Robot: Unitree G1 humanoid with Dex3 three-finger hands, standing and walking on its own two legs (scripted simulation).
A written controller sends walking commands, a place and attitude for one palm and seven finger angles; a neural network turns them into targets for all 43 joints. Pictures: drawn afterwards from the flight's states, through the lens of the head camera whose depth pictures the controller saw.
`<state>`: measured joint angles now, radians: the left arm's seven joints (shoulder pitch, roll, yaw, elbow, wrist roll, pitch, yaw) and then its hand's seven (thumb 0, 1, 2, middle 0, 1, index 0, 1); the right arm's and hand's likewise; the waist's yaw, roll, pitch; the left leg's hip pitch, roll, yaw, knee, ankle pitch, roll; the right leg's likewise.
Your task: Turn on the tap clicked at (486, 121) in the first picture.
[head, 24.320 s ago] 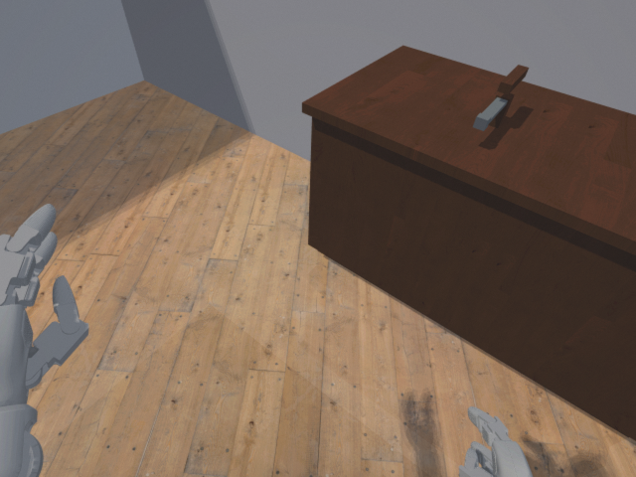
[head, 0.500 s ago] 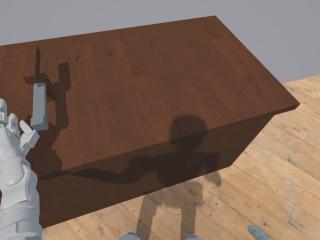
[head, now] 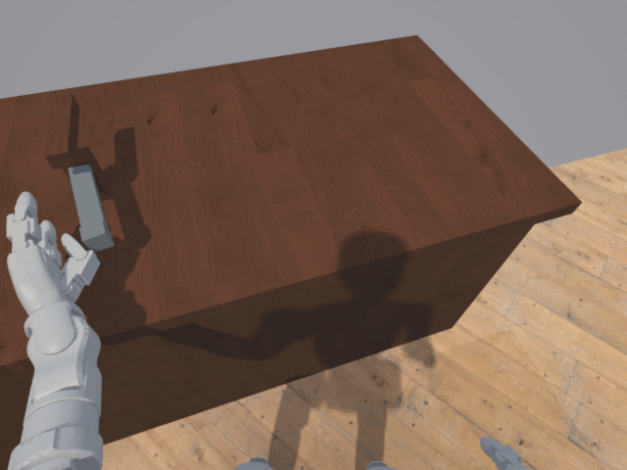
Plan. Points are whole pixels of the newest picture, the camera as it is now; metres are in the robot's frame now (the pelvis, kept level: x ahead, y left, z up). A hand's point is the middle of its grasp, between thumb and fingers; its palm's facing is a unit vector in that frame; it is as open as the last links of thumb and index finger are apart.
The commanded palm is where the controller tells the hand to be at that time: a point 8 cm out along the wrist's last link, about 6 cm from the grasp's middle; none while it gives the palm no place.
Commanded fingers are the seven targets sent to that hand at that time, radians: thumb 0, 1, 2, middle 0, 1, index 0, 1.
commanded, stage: push the lever round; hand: left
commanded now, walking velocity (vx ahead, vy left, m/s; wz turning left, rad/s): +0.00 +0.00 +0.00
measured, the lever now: (97, 236) +0.39 +0.30 +0.07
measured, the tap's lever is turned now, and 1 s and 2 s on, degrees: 10 34 65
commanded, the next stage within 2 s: none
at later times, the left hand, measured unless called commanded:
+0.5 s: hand (122, 247) +0.37 +0.26 +0.06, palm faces +0.67 -0.74 -0.06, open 7.7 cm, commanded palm +0.33 +0.28 +0.06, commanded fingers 0.00 0.90 0.90 -0.15 -0.15 -0.15 -0.15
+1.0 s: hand (149, 230) +0.40 +0.24 +0.06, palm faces +0.75 -0.66 -0.06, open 7.8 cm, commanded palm +0.35 +0.25 +0.06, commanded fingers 0.00 0.90 0.90 -0.15 -0.15 -0.15 -0.15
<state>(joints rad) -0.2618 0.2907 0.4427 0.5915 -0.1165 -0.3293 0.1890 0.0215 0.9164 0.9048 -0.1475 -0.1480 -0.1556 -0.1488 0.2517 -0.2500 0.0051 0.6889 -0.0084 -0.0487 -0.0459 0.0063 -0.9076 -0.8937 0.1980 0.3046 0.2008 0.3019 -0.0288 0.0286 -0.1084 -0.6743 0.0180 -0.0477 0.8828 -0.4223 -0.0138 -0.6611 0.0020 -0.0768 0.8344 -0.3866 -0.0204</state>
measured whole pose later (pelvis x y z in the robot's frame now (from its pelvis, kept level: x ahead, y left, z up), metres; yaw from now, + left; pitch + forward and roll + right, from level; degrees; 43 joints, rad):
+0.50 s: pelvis +0.00 +0.00 +0.00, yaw +0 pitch +12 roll -1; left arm -0.33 0.20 0.39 0.63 -0.03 -0.32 0.43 0.00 0.91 0.91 -0.15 -0.15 -0.16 -0.15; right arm 0.24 -0.24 0.00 0.71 -0.03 -0.03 -0.03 0.01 -0.91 -0.89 0.20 0.30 0.20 0.30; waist -0.04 0.03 -0.13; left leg -0.67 0.02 -0.05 0.88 -0.41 -0.02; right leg -0.66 0.00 -0.08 0.84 -0.38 -0.03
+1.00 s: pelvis +0.00 +0.00 +0.00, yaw +0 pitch +13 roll -2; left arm -0.47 0.13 0.37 0.74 0.07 -0.31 0.67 0.01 0.91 0.90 -0.15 -0.15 -0.15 -0.15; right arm 0.26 -0.22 -0.02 0.74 -0.07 -0.01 0.00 0.01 -0.91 -0.89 0.20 0.30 0.20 0.30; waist -0.06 0.02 -0.15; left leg -0.71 0.02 -0.04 0.89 -0.42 -0.01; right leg -0.69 0.00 -0.07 0.84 -0.38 -0.02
